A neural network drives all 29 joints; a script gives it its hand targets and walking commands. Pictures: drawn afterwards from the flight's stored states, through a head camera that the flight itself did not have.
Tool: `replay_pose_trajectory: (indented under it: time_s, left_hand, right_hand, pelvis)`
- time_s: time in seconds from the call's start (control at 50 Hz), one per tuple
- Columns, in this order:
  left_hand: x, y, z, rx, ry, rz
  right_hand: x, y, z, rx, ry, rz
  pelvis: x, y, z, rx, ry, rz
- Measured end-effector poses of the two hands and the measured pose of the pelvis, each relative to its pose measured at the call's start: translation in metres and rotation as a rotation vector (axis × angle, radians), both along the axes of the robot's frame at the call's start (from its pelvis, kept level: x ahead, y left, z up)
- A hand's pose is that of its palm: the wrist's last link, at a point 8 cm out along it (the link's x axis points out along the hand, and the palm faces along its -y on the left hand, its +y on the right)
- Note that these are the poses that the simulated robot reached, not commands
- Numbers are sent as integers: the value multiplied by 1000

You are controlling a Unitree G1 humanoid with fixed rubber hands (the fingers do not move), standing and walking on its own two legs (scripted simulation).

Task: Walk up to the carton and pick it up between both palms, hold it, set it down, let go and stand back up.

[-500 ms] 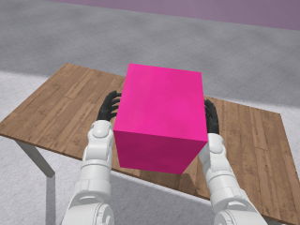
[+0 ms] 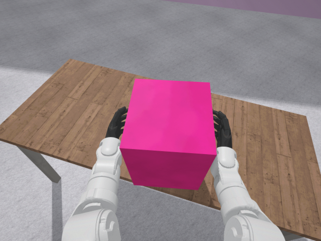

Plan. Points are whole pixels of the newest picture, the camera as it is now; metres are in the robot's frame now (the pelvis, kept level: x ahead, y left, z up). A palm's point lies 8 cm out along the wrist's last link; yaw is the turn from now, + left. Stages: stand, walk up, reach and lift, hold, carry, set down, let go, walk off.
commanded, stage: set down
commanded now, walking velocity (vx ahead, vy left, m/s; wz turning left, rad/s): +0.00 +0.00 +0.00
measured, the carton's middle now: (168, 138) +0.38 +0.00 +0.01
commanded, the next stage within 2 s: none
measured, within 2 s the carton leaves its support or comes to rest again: neither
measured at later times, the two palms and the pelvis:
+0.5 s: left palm (118, 138) +0.38 +0.15 -0.01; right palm (219, 144) +0.36 -0.14 +0.01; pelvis +0.01 +0.00 +0.00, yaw +0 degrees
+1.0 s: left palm (120, 143) +0.39 +0.14 -0.04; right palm (217, 150) +0.36 -0.15 -0.02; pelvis +0.01 +0.00 -0.01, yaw +0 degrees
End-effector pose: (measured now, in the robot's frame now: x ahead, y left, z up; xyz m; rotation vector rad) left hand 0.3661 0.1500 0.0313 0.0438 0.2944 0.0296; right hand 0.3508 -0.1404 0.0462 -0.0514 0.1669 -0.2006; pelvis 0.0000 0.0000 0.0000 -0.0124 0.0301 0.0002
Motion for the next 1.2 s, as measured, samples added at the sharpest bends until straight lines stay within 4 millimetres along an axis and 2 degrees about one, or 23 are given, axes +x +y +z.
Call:
replay_pose_trajectory:
  time_s: [0.74,0.98,1.2]
  left_hand:
    - [22,-4,-54,21,51,-18]
    - [20,-7,-71,16,70,-30]
    - [18,-10,-77,11,70,-28]
  right_hand:
    - [18,-3,-49,-1,69,-16]
    - [14,-6,-64,-7,96,-26]
    - [10,-8,-70,-12,102,-29]
  pelvis:
    - [10,2,-5,-9,206,2]
    - [6,2,-8,-10,259,3]
    - [-1,1,-11,-9,297,-1]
